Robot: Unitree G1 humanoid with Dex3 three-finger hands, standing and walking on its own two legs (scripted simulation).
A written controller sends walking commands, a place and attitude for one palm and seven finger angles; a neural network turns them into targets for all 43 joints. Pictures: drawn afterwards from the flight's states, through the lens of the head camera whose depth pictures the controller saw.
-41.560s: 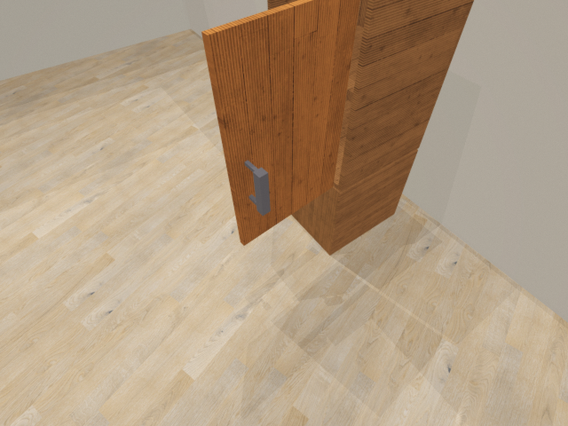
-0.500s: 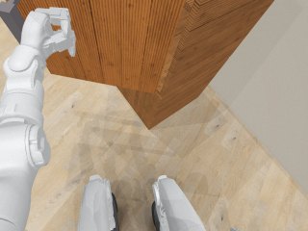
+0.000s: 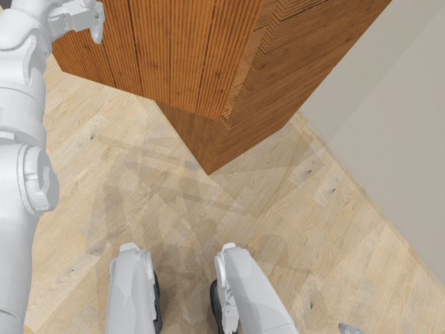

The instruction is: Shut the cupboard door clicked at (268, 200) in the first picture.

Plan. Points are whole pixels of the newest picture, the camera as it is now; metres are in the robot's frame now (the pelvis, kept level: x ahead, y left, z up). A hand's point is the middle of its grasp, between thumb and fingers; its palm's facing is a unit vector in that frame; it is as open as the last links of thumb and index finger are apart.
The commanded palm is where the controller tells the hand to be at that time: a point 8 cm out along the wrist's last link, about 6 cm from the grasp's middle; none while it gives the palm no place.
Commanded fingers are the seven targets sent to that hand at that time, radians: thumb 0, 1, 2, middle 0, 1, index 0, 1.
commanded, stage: push the door shut along its arc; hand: left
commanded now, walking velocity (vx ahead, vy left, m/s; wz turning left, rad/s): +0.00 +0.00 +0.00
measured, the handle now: out of the picture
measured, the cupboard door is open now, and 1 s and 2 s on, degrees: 40 32 32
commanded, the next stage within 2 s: pull the fist back off the door in 0.08 s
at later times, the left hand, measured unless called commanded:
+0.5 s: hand (115, 2) +0.61 +0.12 +0.09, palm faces +0.09 -0.99 -0.05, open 3.0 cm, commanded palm +0.58 +0.12 +0.10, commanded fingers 0.00 0.90 0.90 -1.30 -1.50 -1.30 -1.50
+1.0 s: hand (115, 48) +0.53 +0.12 +0.09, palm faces +0.08 -1.00 -0.03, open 3.1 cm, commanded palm +0.50 +0.15 +0.10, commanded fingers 0.00 0.90 0.90 -1.30 -1.50 -1.30 -1.50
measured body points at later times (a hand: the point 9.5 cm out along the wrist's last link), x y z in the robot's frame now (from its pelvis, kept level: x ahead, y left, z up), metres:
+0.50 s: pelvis +0.00 +0.01 +0.01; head +0.20 +0.04 +0.41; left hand +0.60 +0.17 +0.10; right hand -0.05 -0.22 -0.09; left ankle +0.10 +0.12 -0.54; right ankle +0.03 -0.12 -0.54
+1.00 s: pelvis +0.04 -0.01 +0.05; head +0.20 +0.01 +0.47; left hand +0.52 +0.17 +0.09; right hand +0.09 -0.28 -0.07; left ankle +0.10 +0.12 -0.54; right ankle +0.03 -0.12 -0.54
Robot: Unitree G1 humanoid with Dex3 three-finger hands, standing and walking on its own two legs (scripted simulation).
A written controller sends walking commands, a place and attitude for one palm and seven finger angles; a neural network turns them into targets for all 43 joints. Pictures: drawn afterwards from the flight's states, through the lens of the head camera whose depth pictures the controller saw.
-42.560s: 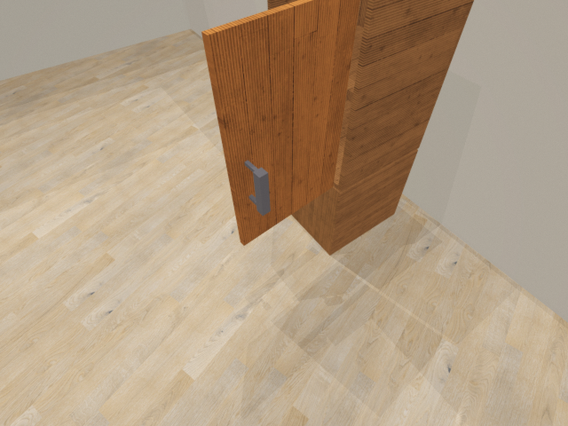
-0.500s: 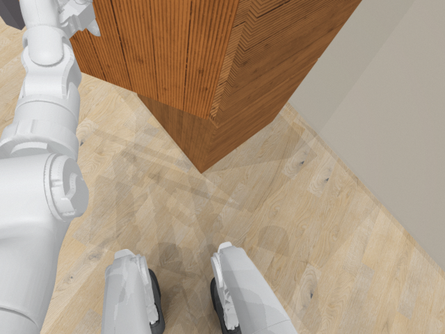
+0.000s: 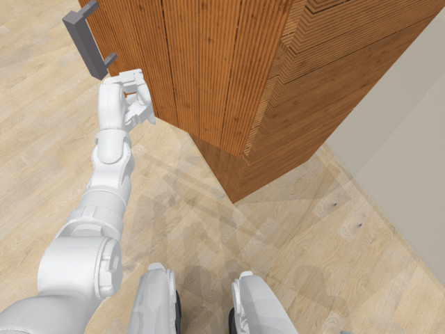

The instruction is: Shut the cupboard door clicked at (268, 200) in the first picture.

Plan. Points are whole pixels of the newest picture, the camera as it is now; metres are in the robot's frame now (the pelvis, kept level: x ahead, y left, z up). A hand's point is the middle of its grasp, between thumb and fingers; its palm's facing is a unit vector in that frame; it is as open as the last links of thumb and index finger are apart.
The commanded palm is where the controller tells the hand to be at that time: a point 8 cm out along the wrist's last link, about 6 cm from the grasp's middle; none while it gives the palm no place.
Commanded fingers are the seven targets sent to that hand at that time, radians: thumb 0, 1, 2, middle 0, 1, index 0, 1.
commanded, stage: pull the fist back off the door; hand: left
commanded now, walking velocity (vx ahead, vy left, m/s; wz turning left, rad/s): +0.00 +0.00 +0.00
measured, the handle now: (95, 41) +0.65 +0.20 +0.04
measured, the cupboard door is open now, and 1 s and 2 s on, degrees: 32 32 32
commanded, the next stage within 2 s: draw the hand back to the body in 0.06 s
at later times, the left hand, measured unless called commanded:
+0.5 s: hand (110, 125) +0.42 +0.14 +0.11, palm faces +0.07 -1.00 -0.06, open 3.1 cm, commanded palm +0.38 +0.18 +0.12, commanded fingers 0.00 0.90 0.90 -1.30 -1.50 -1.30 -1.50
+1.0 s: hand out of the picture +0.30 +0.22 +0.22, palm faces +0.22 -0.94 -0.26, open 3.5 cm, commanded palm +0.25 +0.27 +0.24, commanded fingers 0.00 0.90 0.90 -0.69 -0.84 -0.69 -0.84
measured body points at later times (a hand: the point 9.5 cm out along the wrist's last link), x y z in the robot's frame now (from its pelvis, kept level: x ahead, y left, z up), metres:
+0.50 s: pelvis +0.00 +0.00 +0.06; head +0.11 -0.02 +0.49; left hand +0.41 +0.19 +0.11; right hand +0.06 -0.24 -0.08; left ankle +0.07 +0.13 -0.59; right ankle -0.02 -0.11 -0.59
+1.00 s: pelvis +0.03 +0.01 +0.14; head +0.03 +0.00 +0.59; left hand +0.28 +0.27 +0.23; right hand +0.25 -0.20 +0.07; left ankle +0.06 +0.13 -0.59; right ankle -0.02 -0.11 -0.59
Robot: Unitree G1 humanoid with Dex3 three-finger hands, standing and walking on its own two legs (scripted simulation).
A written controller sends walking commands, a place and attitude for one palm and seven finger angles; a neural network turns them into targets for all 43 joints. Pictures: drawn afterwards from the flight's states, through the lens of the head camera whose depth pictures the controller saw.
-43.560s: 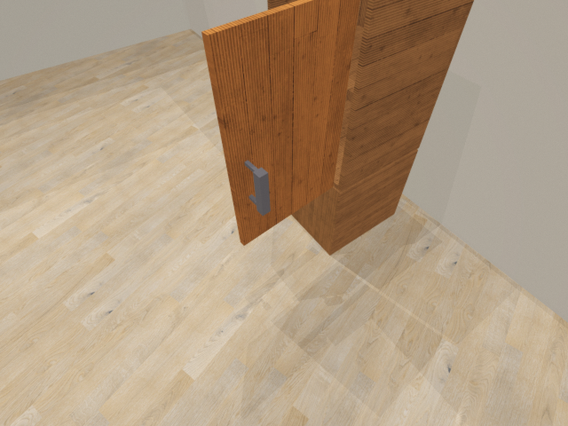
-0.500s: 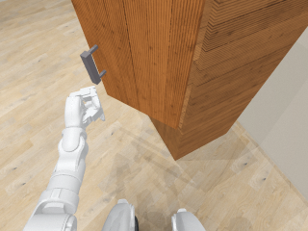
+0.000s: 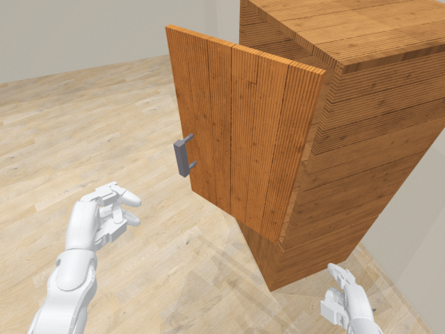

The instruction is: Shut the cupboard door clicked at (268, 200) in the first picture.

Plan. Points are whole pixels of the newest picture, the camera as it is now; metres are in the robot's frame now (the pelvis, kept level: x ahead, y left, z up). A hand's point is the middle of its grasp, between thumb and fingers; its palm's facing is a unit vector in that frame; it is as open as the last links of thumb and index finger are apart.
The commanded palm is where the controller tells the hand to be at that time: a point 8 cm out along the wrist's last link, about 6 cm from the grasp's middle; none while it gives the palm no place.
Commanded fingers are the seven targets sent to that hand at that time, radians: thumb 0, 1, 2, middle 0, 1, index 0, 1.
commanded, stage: draw the hand back to the body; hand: left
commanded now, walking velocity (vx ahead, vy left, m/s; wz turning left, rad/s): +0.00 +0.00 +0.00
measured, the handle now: (187, 155) +0.63 +0.16 -0.10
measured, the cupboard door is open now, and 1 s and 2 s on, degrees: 32 32 32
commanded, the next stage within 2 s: step back with the hand held close in 0.76 s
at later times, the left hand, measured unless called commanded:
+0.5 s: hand (18, 235) +0.20 +0.27 +0.18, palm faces +0.48 -0.75 -0.45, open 6.9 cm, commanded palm +0.15 +0.30 +0.19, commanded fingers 0.00 0.90 0.90 -0.20 -0.30 -0.20 -0.30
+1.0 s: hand (36, 228) +0.21 +0.26 +0.17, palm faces +0.43 -0.78 -0.45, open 7.4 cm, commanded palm +0.15 +0.29 +0.19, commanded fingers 0.00 0.90 0.90 -0.20 -0.30 -0.20 -0.30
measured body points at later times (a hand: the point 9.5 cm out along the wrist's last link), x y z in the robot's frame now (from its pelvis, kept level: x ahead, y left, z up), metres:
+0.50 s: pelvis +0.01 +0.00 +0.01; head +0.00 -0.03 +0.46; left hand +0.16 +0.31 +0.20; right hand +0.20 -0.22 -0.08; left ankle +0.04 +0.11 -0.73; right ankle -0.05 -0.12 -0.73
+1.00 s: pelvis +0.01 -0.01 +0.01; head +0.01 -0.03 +0.46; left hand +0.18 +0.30 +0.19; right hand +0.20 -0.24 -0.08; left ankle +0.04 +0.11 -0.73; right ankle -0.05 -0.12 -0.73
